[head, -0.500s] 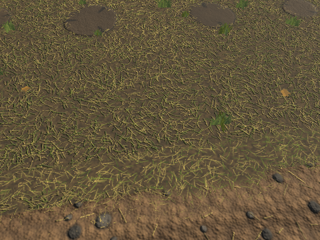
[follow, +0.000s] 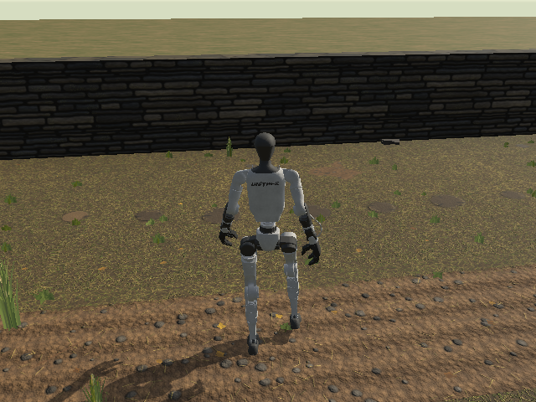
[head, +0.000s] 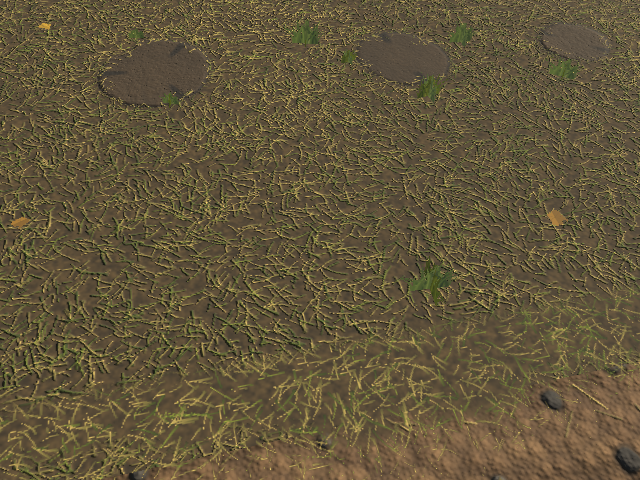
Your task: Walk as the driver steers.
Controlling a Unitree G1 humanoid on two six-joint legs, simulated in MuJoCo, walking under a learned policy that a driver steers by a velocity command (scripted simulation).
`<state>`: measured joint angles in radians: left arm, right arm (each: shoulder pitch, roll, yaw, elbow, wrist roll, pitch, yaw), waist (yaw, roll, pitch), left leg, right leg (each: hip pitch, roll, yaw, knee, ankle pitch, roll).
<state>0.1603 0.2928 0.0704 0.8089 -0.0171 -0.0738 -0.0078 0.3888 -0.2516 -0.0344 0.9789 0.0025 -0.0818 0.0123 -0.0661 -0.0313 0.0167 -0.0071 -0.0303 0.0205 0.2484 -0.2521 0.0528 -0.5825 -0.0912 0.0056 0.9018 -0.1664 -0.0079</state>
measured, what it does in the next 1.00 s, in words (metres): walks ahead: right foot, then left foot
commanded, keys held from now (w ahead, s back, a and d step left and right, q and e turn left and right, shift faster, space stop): w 1.00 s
